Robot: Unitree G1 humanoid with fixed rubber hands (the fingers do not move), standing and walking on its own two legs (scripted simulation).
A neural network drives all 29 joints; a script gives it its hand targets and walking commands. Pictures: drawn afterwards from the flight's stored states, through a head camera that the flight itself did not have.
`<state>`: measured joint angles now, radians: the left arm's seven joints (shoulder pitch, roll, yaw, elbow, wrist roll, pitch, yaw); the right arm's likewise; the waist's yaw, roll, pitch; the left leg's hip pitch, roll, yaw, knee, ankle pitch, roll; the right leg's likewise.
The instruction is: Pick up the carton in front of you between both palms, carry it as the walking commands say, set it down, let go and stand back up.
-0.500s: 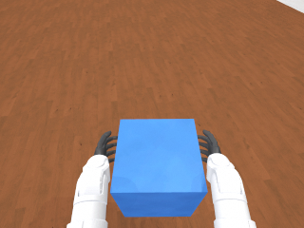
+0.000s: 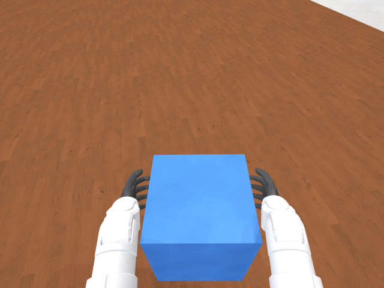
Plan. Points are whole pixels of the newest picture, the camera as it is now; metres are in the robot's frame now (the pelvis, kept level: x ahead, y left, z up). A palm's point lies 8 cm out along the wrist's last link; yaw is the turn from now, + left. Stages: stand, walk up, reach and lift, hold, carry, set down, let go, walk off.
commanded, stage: hold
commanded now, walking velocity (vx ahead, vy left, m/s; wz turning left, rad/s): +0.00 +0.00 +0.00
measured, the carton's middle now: (199, 220) +0.29 +0.00 -0.05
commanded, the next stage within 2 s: set down in 0.58 s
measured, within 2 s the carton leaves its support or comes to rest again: neither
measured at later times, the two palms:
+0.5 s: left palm (117, 202) +0.28 +0.17 +0.05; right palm (259, 198) +0.29 -0.13 +0.04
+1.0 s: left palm (128, 203) +0.33 +0.18 -0.04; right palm (247, 196) +0.35 -0.12 -0.04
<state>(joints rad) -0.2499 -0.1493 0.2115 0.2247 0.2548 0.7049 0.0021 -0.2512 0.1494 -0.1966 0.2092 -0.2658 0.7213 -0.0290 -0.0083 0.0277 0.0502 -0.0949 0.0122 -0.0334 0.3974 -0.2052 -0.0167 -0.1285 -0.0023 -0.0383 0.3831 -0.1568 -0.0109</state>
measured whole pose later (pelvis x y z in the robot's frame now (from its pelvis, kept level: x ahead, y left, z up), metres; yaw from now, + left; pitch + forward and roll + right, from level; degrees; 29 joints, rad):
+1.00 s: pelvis +0.01 +0.01 -0.01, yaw +0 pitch +6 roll +0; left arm -0.45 -0.20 0.47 0.51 0.41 0.40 -0.04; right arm -0.46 0.20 -0.45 0.53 -0.39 0.40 0.01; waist 0.03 0.00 0.04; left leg -0.41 -0.04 -0.07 0.59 -0.29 0.00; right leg -0.45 0.04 0.08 0.58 -0.24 0.00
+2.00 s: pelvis -0.07 +0.00 -0.27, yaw +2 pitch +47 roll +2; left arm -0.96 0.00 0.48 0.65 0.15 0.26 0.05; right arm -1.03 -0.01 -0.36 0.72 -0.17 0.26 -0.10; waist 0.06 -0.02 -0.13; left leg -2.00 -0.11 -0.07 1.72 -0.54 -0.06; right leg -2.05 0.13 0.08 1.71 -0.48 0.04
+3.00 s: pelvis -0.08 +0.00 -0.40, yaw +3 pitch +39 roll +1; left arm -1.23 0.13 0.38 0.89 0.03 0.18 0.11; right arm -1.34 -0.21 -0.22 1.05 -0.01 0.15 -0.13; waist 0.06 -0.02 0.24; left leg -2.23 -0.14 -0.04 2.18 -0.63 -0.07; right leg -2.27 0.12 0.06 2.17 -0.57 0.05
